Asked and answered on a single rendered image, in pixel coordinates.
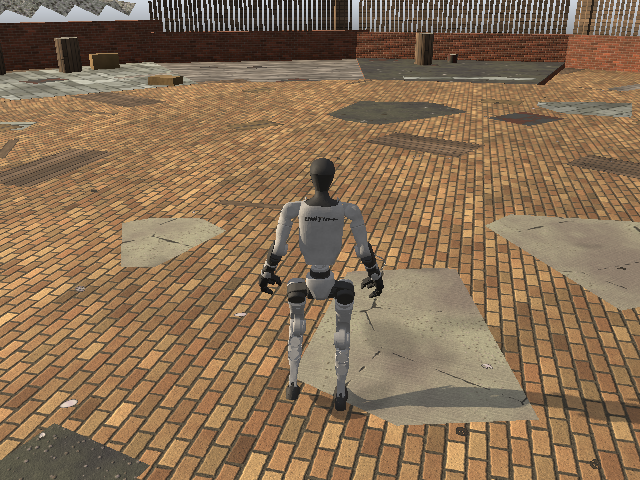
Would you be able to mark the left robot hand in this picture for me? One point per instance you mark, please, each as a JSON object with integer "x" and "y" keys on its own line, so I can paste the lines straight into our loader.
{"x": 263, "y": 283}

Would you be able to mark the left robot thigh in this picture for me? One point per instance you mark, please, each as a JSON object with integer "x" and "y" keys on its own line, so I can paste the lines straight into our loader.
{"x": 296, "y": 293}

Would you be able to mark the right robot hand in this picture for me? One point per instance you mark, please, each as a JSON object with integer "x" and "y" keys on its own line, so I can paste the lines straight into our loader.
{"x": 371, "y": 283}

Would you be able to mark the left robot upper arm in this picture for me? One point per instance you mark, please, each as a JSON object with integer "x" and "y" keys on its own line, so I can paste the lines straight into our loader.
{"x": 290, "y": 210}

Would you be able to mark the left robot forearm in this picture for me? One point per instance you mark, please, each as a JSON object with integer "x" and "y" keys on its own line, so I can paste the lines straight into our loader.
{"x": 271, "y": 263}

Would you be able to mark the humanoid robot torso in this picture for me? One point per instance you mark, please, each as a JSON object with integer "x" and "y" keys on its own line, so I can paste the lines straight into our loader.
{"x": 320, "y": 241}

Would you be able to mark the right robot upper arm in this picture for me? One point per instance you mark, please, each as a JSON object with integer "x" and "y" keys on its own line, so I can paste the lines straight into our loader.
{"x": 352, "y": 212}

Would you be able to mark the right robot forearm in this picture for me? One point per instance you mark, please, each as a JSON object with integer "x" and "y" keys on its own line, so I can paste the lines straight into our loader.
{"x": 371, "y": 265}

